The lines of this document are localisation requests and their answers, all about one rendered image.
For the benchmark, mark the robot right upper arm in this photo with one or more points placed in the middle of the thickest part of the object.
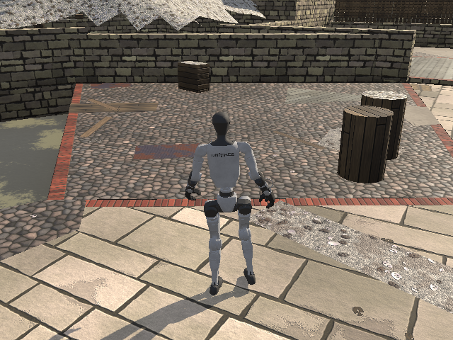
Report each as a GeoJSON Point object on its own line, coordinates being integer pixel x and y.
{"type": "Point", "coordinates": [245, 148]}

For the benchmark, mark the robot left hand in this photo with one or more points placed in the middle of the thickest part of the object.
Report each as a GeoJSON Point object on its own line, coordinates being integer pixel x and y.
{"type": "Point", "coordinates": [189, 197]}

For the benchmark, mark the robot left upper arm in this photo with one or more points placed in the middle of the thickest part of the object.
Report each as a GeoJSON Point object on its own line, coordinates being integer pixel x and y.
{"type": "Point", "coordinates": [200, 151]}

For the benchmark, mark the robot right forearm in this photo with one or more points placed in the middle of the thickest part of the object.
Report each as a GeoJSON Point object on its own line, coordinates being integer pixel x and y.
{"type": "Point", "coordinates": [262, 184]}

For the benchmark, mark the robot left forearm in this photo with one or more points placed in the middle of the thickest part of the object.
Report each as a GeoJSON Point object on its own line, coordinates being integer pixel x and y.
{"type": "Point", "coordinates": [191, 184]}

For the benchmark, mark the humanoid robot head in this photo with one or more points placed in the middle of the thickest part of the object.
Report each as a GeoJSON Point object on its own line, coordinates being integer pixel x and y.
{"type": "Point", "coordinates": [221, 123]}

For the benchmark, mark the left robot thigh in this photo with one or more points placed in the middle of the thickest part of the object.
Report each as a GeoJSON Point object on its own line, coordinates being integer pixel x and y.
{"type": "Point", "coordinates": [213, 222]}

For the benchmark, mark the robot right hand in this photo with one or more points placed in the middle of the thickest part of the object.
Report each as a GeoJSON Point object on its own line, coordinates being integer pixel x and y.
{"type": "Point", "coordinates": [270, 198]}

